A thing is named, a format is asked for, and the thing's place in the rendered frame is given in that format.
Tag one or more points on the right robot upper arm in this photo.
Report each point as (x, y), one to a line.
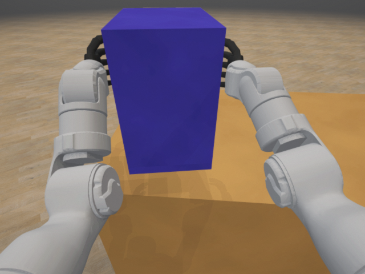
(307, 180)

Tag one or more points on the robot right forearm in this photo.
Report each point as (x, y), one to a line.
(278, 124)

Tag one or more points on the left robot upper arm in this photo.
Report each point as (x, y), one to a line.
(79, 200)

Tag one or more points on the carton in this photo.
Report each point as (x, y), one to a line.
(165, 66)

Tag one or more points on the robot left forearm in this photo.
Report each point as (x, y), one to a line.
(82, 111)

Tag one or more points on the pedestal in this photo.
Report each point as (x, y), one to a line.
(223, 220)

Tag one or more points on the left robot hand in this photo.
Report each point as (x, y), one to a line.
(94, 53)

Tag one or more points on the right robot hand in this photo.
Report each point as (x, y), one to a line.
(235, 55)

